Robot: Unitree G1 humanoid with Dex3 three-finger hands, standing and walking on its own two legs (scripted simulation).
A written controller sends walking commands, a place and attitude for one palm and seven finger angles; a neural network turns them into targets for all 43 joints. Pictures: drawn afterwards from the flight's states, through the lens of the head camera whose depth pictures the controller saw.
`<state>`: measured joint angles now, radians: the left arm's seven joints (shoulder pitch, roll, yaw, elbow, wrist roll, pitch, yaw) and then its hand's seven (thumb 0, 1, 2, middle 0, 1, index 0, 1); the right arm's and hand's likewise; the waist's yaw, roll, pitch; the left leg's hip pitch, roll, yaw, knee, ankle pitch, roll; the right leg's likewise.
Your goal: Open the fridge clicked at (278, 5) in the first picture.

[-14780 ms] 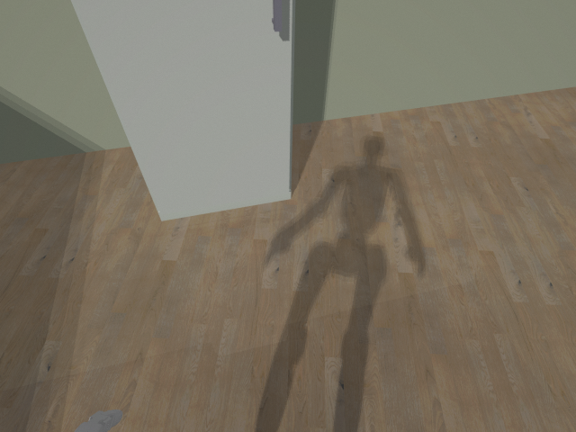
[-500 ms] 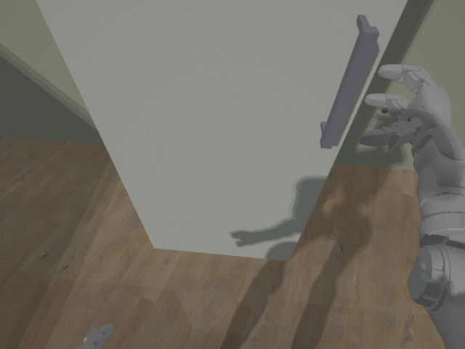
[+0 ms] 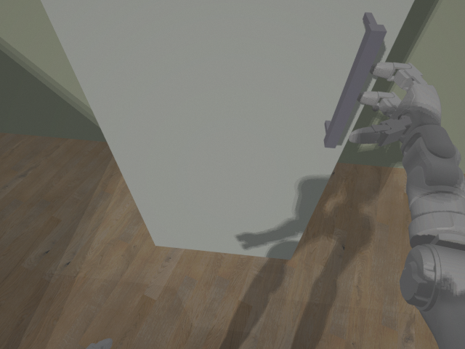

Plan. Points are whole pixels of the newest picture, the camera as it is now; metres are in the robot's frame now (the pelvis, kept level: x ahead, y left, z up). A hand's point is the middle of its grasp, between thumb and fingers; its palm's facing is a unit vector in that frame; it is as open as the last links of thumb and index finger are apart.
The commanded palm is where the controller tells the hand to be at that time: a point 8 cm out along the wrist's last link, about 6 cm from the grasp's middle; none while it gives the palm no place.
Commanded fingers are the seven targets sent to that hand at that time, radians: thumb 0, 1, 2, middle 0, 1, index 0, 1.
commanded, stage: feel for the door with the fingertips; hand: right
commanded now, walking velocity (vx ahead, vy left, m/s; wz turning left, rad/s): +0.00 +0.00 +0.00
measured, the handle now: (346, 89) +0.53 -0.13 +0.18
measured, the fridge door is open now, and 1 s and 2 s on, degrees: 0 0 0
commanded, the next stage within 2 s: slide the fingers in behind the handle in 0.80 s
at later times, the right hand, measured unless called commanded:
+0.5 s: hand (373, 102) +0.47 -0.16 +0.20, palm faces +0.00 +1.00 +0.01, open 14.0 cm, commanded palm +0.45 -0.20 +0.19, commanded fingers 0.00 0.50 -0.30 0.30 1.20 0.30 1.20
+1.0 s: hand (371, 100) +0.49 -0.16 +0.19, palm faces -0.01 +1.00 +0.01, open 13.8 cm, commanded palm +0.47 -0.20 +0.19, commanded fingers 0.00 0.50 -0.30 0.30 1.20 0.30 1.20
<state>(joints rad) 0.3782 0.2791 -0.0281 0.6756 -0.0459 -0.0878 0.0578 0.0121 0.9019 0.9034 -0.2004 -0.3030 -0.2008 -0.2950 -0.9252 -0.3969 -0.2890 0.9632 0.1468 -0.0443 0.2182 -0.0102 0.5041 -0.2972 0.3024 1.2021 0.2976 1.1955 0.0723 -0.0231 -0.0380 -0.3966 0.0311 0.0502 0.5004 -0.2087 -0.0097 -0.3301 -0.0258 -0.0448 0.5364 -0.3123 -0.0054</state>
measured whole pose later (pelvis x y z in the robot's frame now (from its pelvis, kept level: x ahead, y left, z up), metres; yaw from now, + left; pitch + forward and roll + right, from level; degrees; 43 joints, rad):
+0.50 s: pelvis -0.01 +0.01 +0.00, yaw +0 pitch +6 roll +0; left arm 0.35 0.28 -0.04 0.67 -0.05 -0.09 0.06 0.01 0.90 0.90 -0.20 -0.30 -0.20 -0.30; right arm -1.00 -0.42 -0.30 1.08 0.13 -0.07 0.20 -0.01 0.50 -0.30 0.30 1.20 0.30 1.20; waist 0.08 -0.02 -0.04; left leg -0.41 0.03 0.05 0.51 -0.20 0.00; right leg -0.34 -0.03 -0.04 0.54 -0.30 0.00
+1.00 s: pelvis -0.01 +0.00 +0.00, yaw +0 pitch +8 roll +1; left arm 0.43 0.28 -0.02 0.70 -0.03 -0.11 0.04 0.01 0.90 0.90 -0.20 -0.30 -0.20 -0.29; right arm -1.05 -0.44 -0.31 1.14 0.11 -0.12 0.19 -0.01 0.50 -0.30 0.34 1.23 0.33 1.22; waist 0.11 -0.02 -0.04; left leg -0.46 0.03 0.05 0.52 -0.20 -0.01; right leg -0.40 -0.03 -0.05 0.57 -0.31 -0.01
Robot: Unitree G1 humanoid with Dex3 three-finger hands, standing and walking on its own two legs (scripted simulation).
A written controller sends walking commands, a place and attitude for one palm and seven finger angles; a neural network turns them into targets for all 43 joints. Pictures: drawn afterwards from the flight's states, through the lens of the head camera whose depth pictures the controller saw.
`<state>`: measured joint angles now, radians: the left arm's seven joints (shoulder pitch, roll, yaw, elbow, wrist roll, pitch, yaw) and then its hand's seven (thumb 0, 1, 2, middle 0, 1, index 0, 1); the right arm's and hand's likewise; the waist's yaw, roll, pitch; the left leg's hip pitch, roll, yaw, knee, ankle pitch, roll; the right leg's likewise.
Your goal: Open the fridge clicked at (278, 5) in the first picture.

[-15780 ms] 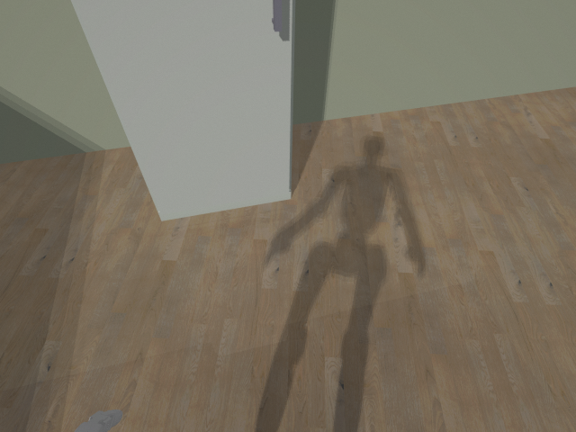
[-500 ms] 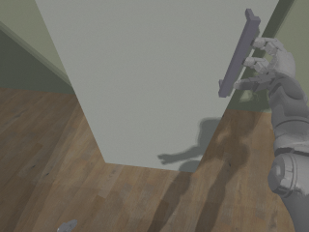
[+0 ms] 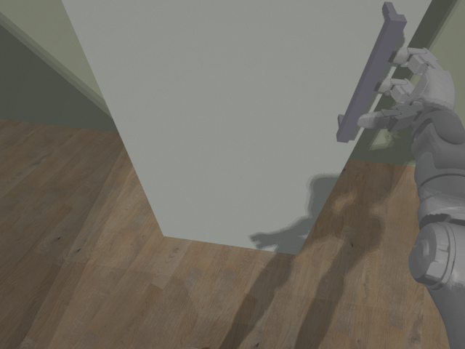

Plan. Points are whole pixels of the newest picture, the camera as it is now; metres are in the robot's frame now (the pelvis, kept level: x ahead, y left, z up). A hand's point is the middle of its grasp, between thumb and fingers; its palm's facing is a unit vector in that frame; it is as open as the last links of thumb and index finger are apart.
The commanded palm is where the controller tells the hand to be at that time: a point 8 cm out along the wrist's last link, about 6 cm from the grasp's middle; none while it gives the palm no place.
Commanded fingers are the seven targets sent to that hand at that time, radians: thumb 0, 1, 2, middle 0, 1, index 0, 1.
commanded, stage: slide the fingers in behind the handle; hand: right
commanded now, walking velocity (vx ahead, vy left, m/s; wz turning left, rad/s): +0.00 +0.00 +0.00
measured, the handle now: (362, 81) +0.54 -0.13 +0.19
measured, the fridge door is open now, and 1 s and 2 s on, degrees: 0 0 0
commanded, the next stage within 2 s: grip the handle and tug to test in 1.72 s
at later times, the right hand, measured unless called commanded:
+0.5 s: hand (382, 95) +0.50 -0.15 +0.19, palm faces +0.00 +1.00 +0.00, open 13.9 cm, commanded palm +0.47 -0.19 +0.19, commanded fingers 0.00 0.50 -0.30 0.30 1.20 0.30 1.20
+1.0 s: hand (363, 94) +0.49 -0.12 +0.19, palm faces -0.01 +1.00 +0.01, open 14.0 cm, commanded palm +0.47 -0.17 +0.19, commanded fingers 0.00 0.50 -0.30 0.30 1.20 0.30 1.20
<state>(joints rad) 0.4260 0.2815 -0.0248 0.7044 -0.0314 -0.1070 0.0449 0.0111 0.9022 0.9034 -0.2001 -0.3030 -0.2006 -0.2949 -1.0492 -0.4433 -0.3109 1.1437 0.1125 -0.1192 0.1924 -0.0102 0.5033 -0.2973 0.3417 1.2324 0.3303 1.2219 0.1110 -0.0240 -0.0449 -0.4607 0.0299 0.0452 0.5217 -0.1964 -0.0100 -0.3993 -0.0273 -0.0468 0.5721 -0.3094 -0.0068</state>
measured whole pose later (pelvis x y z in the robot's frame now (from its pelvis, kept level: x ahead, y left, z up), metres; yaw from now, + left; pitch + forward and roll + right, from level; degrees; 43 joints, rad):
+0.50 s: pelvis +0.01 +0.00 +0.00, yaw -1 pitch +8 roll +1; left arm 0.39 0.28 -0.02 0.69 -0.03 -0.11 0.04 0.01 0.90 0.90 -0.20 -0.30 -0.20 -0.29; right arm -1.04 -0.38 -0.25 1.08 0.13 -0.09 0.15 -0.01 0.50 -0.30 0.32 1.23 0.31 1.22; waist 0.08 -0.02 -0.05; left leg -0.46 0.04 0.06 0.54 -0.22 -0.01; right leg -0.40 -0.02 -0.03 0.59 -0.32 -0.01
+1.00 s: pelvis +0.01 +0.01 +0.00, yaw +0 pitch +7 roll +0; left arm 0.37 0.26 -0.03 0.69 -0.03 -0.10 0.03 0.01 0.90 0.90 -0.20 -0.30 -0.20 -0.29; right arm -1.00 -0.31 -0.25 1.03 0.12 -0.08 0.10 -0.01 0.50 -0.30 0.31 1.22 0.30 1.20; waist 0.08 -0.03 -0.05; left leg -0.43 0.03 0.05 0.54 -0.23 0.00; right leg -0.36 -0.03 -0.04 0.57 -0.32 0.00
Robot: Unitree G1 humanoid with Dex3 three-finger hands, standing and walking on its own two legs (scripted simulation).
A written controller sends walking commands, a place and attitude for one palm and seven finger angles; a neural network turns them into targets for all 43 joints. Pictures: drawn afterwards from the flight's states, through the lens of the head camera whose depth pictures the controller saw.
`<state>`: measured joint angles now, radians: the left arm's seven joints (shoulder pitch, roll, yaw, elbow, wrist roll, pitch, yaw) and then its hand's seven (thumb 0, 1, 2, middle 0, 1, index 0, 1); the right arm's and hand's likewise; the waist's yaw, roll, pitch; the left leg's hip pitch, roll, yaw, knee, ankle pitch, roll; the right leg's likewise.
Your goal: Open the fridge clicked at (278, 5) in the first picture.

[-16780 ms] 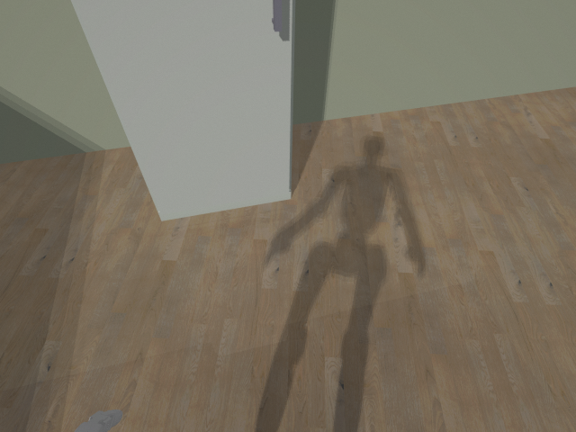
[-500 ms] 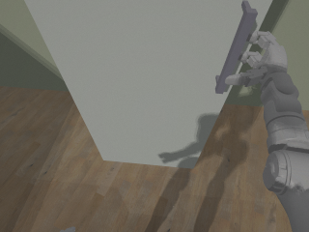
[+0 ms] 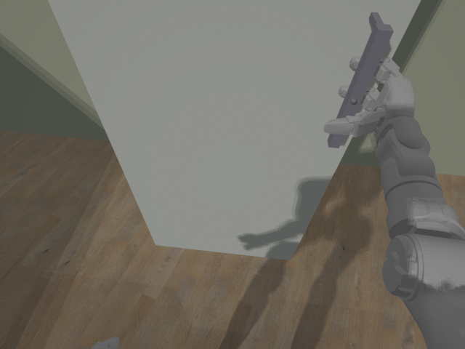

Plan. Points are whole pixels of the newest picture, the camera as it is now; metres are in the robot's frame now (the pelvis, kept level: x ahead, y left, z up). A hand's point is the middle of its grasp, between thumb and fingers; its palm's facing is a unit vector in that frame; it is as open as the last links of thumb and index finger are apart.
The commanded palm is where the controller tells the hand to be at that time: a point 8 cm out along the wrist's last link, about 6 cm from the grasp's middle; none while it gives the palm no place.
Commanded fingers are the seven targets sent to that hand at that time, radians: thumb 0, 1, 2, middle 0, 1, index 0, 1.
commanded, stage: slide the fingers in behind the handle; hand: right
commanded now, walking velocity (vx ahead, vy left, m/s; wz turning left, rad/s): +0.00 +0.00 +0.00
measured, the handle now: (351, 88) +0.53 -0.13 +0.19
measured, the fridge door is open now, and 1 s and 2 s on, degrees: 0 0 0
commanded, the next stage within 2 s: grip the handle and tug to test in 0.72 s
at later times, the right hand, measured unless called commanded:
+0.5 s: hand (341, 100) +0.48 -0.10 +0.20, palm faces -0.01 +1.00 +0.01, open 14.0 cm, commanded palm +0.45 -0.16 +0.19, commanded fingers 0.00 0.50 -0.30 0.30 1.20 0.30 1.20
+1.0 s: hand (342, 98) +0.49 -0.11 +0.19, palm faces -0.02 +1.00 +0.01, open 13.3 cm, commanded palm +0.46 -0.16 +0.19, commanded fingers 0.00 0.03 -0.50 0.35 1.27 0.35 1.27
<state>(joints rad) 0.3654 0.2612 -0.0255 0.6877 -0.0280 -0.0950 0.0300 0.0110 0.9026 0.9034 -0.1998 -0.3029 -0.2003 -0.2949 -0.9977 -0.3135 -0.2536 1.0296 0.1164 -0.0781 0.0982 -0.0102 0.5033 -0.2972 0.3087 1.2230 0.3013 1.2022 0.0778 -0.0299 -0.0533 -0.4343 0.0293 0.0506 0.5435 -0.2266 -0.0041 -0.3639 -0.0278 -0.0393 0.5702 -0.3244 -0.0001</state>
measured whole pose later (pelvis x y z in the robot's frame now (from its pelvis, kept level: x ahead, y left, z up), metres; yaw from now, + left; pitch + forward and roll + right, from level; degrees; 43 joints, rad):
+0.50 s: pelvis -0.01 +0.00 +0.00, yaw +0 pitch +6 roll +0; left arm 0.36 0.26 -0.02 0.69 -0.03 -0.09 0.04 0.01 0.90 0.90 -0.20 -0.30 -0.20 -0.29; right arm -1.01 -0.29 -0.25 1.05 0.11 -0.08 0.06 -0.01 0.50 -0.30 0.30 1.20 0.29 1.20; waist 0.08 -0.03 -0.04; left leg -0.42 0.03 0.04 0.53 -0.21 0.00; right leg -0.35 -0.03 -0.05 0.55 -0.30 0.00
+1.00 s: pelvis -0.01 +0.00 +0.00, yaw +1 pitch +7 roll +0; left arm 0.38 0.27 -0.02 0.70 -0.03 -0.10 0.04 0.01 0.90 0.90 -0.20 -0.30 -0.20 -0.29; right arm -1.04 -0.31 -0.25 1.09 0.11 -0.11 0.07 -0.01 0.39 -0.35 0.33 1.23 0.32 1.22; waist 0.10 -0.03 -0.04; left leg -0.44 0.03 0.04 0.53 -0.21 0.00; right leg -0.37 -0.03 -0.05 0.55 -0.31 0.00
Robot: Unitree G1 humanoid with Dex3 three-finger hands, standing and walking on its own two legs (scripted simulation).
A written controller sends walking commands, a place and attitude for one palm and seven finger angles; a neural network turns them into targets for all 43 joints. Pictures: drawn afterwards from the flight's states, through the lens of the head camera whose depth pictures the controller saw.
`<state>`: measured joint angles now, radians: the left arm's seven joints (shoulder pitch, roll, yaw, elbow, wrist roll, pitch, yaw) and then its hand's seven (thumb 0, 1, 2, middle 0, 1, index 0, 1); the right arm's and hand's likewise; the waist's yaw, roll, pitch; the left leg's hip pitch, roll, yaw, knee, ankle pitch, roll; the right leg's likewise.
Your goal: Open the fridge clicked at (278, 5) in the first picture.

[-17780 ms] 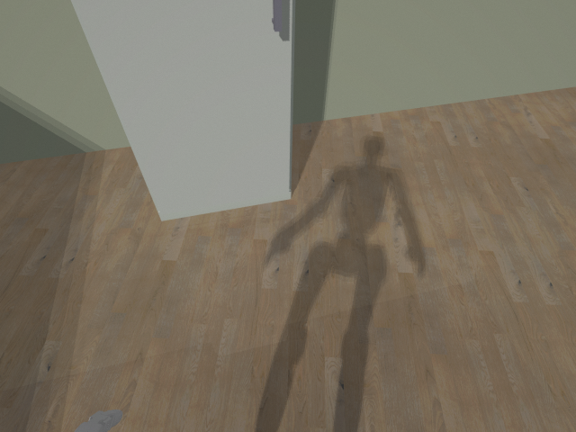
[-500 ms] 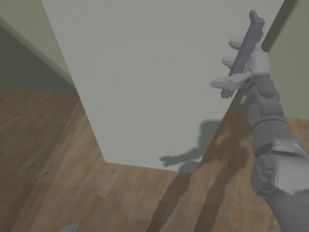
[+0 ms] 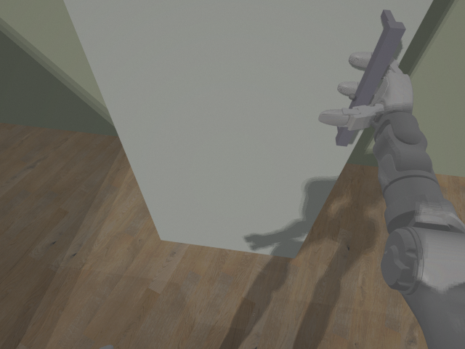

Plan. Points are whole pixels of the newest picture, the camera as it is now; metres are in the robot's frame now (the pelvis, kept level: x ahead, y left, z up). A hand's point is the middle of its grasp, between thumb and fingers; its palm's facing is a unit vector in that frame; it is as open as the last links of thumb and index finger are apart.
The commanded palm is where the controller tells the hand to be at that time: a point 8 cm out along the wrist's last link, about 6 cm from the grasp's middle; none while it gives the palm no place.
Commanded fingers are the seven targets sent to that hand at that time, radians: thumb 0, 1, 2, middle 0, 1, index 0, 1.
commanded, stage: grip the handle and tug to test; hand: right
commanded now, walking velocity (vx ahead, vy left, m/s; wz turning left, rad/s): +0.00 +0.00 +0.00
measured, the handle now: (361, 86) +0.54 -0.14 +0.19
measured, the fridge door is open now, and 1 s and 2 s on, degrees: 0 0 0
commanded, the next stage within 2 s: move the hooked fingers beside the handle in 1.22 s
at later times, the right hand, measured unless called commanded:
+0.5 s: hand (353, 97) +0.49 -0.12 +0.19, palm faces -0.01 +1.00 +0.01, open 5.7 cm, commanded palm +0.47 -0.17 +0.19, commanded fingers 0.00 -0.90 -0.90 0.45 1.40 0.45 1.40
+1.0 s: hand (350, 97) +0.49 -0.11 +0.19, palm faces -0.01 +1.00 +0.01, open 5.1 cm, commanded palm +0.46 -0.16 +0.19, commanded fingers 0.00 -0.90 -0.90 0.45 1.40 0.45 1.40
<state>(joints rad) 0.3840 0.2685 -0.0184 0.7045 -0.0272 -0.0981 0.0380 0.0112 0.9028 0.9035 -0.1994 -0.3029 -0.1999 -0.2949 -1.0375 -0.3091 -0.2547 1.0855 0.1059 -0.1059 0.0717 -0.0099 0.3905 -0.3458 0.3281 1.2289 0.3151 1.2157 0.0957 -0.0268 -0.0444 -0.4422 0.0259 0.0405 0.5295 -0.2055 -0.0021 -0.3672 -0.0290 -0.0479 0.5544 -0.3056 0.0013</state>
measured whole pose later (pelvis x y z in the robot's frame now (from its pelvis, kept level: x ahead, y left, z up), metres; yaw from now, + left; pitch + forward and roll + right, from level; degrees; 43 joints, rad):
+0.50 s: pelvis +0.01 +0.00 +0.00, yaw +0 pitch +6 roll +0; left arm 0.36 0.26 -0.02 0.69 -0.03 -0.08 0.03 0.01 0.90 0.90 -0.20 -0.30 -0.20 -0.29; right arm -0.98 -0.28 -0.25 1.01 0.11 -0.07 0.07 0.01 -0.67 -0.80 0.43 1.37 0.43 1.36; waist 0.08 -0.03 -0.05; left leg -0.42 0.02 0.04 0.52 -0.21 -0.01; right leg -0.34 -0.03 -0.05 0.55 -0.32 0.00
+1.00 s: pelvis +0.00 +0.00 +0.00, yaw +1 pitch +7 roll +0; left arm 0.38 0.27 -0.02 0.69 -0.03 -0.08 0.04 0.01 0.90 0.90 -0.20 -0.30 -0.20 -0.29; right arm -1.01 -0.31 -0.27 1.06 0.11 -0.10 0.07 0.01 -0.77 -0.83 0.45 1.40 0.45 1.40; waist 0.10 -0.03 -0.04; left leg -0.44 0.02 0.03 0.53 -0.20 0.00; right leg -0.36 -0.03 -0.06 0.55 -0.31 0.00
